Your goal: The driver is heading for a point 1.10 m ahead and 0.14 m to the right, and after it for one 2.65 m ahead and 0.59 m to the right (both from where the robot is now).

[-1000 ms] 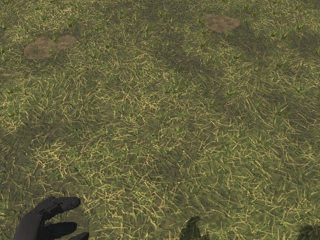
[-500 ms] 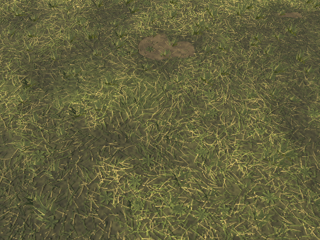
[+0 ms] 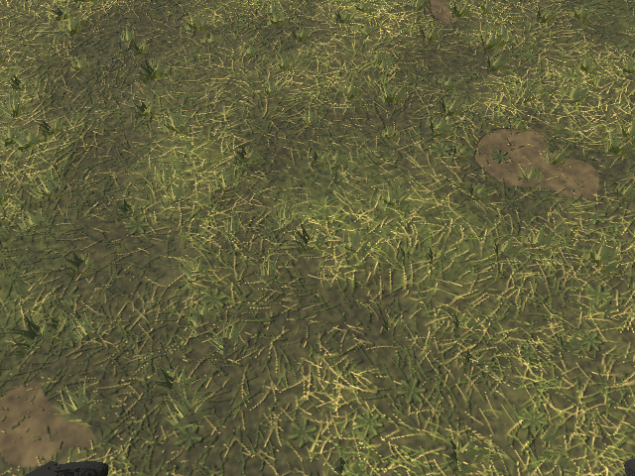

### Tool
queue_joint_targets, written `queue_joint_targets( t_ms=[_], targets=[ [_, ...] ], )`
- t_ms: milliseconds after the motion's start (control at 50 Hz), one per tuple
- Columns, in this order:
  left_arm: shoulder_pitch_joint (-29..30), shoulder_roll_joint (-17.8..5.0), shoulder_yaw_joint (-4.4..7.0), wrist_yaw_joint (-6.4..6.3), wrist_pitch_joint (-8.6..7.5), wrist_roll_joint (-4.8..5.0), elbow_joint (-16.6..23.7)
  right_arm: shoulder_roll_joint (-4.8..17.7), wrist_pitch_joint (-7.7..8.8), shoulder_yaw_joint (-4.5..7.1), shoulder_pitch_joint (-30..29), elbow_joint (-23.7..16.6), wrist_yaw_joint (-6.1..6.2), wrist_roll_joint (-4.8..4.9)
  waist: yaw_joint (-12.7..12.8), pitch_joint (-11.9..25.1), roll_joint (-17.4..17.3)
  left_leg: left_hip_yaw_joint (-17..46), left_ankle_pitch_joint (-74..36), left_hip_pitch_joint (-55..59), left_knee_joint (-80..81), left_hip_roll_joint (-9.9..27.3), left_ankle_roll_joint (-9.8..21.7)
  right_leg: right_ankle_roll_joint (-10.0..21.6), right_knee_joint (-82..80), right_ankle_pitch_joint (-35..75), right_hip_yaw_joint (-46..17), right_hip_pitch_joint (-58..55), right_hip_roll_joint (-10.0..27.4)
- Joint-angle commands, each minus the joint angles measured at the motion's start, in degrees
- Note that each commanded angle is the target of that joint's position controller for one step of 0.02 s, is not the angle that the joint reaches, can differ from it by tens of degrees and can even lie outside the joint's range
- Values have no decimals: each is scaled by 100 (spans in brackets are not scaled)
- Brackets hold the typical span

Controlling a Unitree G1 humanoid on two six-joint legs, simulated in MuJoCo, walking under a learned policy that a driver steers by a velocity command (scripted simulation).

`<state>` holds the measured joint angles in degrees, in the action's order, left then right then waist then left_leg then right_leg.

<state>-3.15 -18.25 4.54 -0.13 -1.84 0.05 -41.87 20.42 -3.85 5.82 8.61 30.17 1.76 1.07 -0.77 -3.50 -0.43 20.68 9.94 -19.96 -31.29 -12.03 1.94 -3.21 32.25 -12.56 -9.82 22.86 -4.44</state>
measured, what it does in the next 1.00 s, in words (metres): walks ahead: right foot, then left foot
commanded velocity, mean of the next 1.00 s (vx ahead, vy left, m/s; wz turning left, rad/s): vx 0.14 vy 0.00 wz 0.18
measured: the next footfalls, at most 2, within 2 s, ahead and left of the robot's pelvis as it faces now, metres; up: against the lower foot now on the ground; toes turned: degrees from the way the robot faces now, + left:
right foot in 0.02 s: +0.11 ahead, -0.13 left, +0.00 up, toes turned +11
left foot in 0.42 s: +0.01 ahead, +0.10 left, +0.00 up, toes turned +7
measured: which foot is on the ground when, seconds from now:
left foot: down 0.00-0.02, up 0.04-0.40, down 0.42-0.76, up 0.78-1.00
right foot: up 0.00-0.00, down 0.02-0.42, up 0.44-0.72, down 0.74-1.00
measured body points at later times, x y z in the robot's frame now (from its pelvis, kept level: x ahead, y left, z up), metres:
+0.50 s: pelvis +0.06 -0.01 +0.01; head +0.06 +0.00 +0.46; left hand +0.12 +0.28 -0.11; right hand +0.20 -0.26 -0.09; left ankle -0.03 +0.09 -0.73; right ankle +0.07 -0.13 -0.71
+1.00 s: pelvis +0.14 -0.02 +0.00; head +0.16 -0.02 +0.45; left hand +0.25 +0.25 -0.11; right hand +0.29 -0.27 -0.12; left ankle +0.11 +0.12 -0.73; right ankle +0.21 -0.11 -0.73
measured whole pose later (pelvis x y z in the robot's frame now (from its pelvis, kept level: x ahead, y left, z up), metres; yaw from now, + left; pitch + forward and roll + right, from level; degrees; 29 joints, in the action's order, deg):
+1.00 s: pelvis +0.14 -0.02 +0.00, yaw +10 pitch +0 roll -1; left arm -6.8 -13.4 0.5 0.5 -0.6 -0.7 -44.1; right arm 16.0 -2.0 1.8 13.6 44.2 2.2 -0.6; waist 0.0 -2.8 -1.4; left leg 3.1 18.2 -14.9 -33.5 2.7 -3.5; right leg 2.7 27.9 -10.1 2.5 17.6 -2.2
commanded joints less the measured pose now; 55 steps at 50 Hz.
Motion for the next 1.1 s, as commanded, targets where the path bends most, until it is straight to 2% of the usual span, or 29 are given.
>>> queue_joint_targets(
  t_ms=[20, 40, 60, 80, 120, 200, 240, 280, 340, 400, 420, 440, 460, 480, 500, 540, 620, 660, 720, 740, 760, 780, 820, 860, 920, 980, 1020, 1040, 1100],
  targets=[
    [-102, -713, 214, 34, -133, -62, 332, 388, 52, 57, 173, -350, -33, 18, -45, 1174, -515, 954, 688, 455, -261, 1018, 375, 385, -1237, 946, -241, -1307, 756],
    [176, -989, 225, 0, -62, -138, 527, 102, 64, -49, 701, -244, -56, -67, -391, 1184, 792, 13, 2454, -131, -1528, 298, 77, 897, -1339, 1819, -1347, -1722, 1903],
    [0, -1136, 265, 8, -35, -317, 462, 591, 137, 91, 513, -447, -67, -39, -336, 806, 1709, -594, 2901, -1015, -2690, 82, -212, 1758, -1615, 1921, -2549, -1303, 2538],
    [103, -871, 212, 0, -44, -217, 549, 1022, 174, 202, 491, -287, -57, -99, -287, 688, 1104, -648, 2444, -1143, -3398, 494, -406, 1861, -1502, 1494, -2374, -1166, 2490],
    [125, -557, 84, -56, 22, -49, 595, 834, 91, 162, 366, -41, -24, -79, -139, 600, 464, -788, 1817, -1112, -3856, 593, -584, 1445, -1339, 887, -1348, -1160, 1781],
    [-250, -556, 7, -99, 130, -62, 448, 350, 132, -53, 120, -98, -44, -3, 113, 547, 722, -1239, 1570, -1161, -3452, 712, -724, 1482, -1392, 1106, -703, -1495, 1419],
    [-685, -643, 21, -91, 155, -14, 327, 201, 173, -150, 237, -33, -77, -32, 246, 900, 1134, -1690, 1570, -912, -2587, 900, -743, 1412, -1741, -1094, -775, -1783, 1351],
    [-801, -928, 92, -95, 171, 60, 339, 291, 248, -166, 202, -2, -140, 13, 322, 772, 1459, -2004, 1811, -507, -1865, 1025, -603, 1411, -2069, -2186, -1041, -1518, 1532],
    [-888, -988, 101, -75, 111, 124, 324, 253, 439, -210, 278, 195, -154, -15, 274, 384, 1242, -2181, 1681, 459, -387, 1036, -214, 1383, -2200, -2167, -941, -839, 1601],
    [-971, -701, -1, -46, 112, 139, 244, 35, 563, -255, 719, 568, -124, -43, 7, 215, 731, -2178, 273, 1664, 1604, 1054, 155, 1243, -1597, -1124, -493, -415, 1264],
    [-788, -332, -121, -9, 34, 64, 326, 127, 585, -249, 1064, 619, -87, -68, -148, 524, 448, -1539, 166, 2517, 1660, 1604, 277, 964, -885, -511, -168, 101, 1025],
    [-677, 173, -272, 75, -91, -118, 465, 440, 550, -213, 1493, 646, -31, -119, -186, 1003, -740, -401, -1257, 3455, 1265, 2588, 460, 561, 708, -1158, 632, 1031, 471],
    [-398, -225, -175, 95, -208, -35, 744, 998, 538, -19, 1451, 707, -102, -203, -218, 477, -1395, 546, -1306, 2670, 1502, 3405, 1265, 378, 1065, -1882, 1113, 1779, 322],
    [-258, -586, -67, 89, -231, -14, 691, 719, 582, -67, 1296, 659, -100, -164, -281, 166, -826, 418, -1248, 2536, 1629, 3269, 1405, 234, 1816, -1813, 936, 1894, 635],
    [-300, -666, -27, 123, -214, 22, 640, 495, 591, -141, 1207, 694, -88, -159, -214, 76, -835, 102, -1470, 2548, 1641, 3062, 1274, 192, 2140, -1660, 914, 2074, 672],
    [-432, -539, -47, 160, -122, 13, 523, 457, 539, -168, 938, 670, -70, -54, -110, -84, -781, -453, -2139, 2464, 1653, 2761, 1070, 92, 2113, -1172, 963, 2122, 791],
    [-197, -50, -226, 274, -138, -4, 516, 420, 428, -188, 898, 777, -15, -133, -134, 196, -769, -1447, -3238, 1569, 1429, 2176, 770, 122, 892, 107, 1309, 551, 547],
    [-157, -192, -189, 280, -121, 13, 538, 493, 416, -164, 990, 864, -22, -101, -126, 305, -830, -1371, -3240, 1418, 1277, 2254, 748, 221, 531, 408, 1311, 47, 415],
    [-622, -421, -74, 210, -129, -64, 393, 431, 482, -186, 837, 913, -39, -1, 262, 531, -579, -1327, -2898, 1280, 664, 2071, 473, 516, -610, 1459, 1265, -1047, 267],
    [-828, -696, -8, 137, -142, -108, 388, 297, 539, -226, 1027, 958, -48, -94, 301, 806, -277, -1495, -2414, 1024, 177, 1788, 202, 679, -643, 2947, 855, -1806, 679],
    [-1134, -1084, 54, 79, -126, -194, 414, 32, 597, -331, 1469, 910, -55, -271, 187, 1587, 588, -1683, -640, 266, -811, 1378, -204, 1324, -226, 4495, -191, -3127, 1710],
    [-1395, -676, -52, 69, -57, -183, 288, -39, 552, -372, 1446, 967, -26, -275, 366, 2070, 1220, -1523, 2167, 124, -1822, 1141, -507, 2073, -643, 4650, -1220, -3103, 2432],
    [-850, -422, -157, 108, -55, -36, 227, 291, 355, -246, 1097, 980, 7, -50, 206, 1193, 786, -1400, 2961, -445, -2646, 1330, -642, 1958, -1192, 2363, -1270, -2255, 2276],
    [-244, -391, -186, 124, -59, -65, 299, 222, 185, -220, 993, 1040, 81, -99, 18, 646, 606, -1480, 2514, -358, -2243, 1526, -682, 1640, -1502, 1248, -752, -1372, 1935],
    [90, -381, -174, 70, 17, -125, 275, -42, 162, -286, 1138, 1211, 105, -132, -109, 597, 826, -1741, 1773, 564, -1072, 1485, -666, 1474, -1653, 650, -158, -630, 1537],
    [122, -306, -207, 19, 74, -43, 174, -123, 217, -297, 1244, 1397, 47, -172, -208, 774, 682, -2005, 150, 1408, 217, 1346, -511, 1312, -1467, -193, 150, -357, 1334],
    [-145, -73, -304, 38, 59, -95, 18, 99, 228, -290, 914, 1227, 50, -295, -51, 516, 334, -1550, -184, 1507, 694, 1710, -272, 772, -1335, -1358, 290, -41, 1028],
    [-283, -131, -274, 57, 64, -121, 24, 455, 228, -205, 714, 1232, 73, -227, 239, 217, -258, -1484, 770, 758, 664, 1740, -52, 557, -1270, -1382, 606, -258, 705],
    [-160, -160, -267, 11, 59, -91, -80, 56, 388, -291, 493, 1276, 48, -260, 172, 128, -433, -1554, 1013, 198, 876, 1609, -140, 538, -771, -419, 734, -924, 637]
  ],
)
Keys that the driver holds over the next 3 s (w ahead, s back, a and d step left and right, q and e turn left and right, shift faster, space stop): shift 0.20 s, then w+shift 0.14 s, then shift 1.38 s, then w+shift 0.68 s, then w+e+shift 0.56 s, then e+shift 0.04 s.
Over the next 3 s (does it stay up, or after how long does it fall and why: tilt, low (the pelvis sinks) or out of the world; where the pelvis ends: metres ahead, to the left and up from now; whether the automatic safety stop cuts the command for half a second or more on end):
stays up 1.01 0.05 -0.04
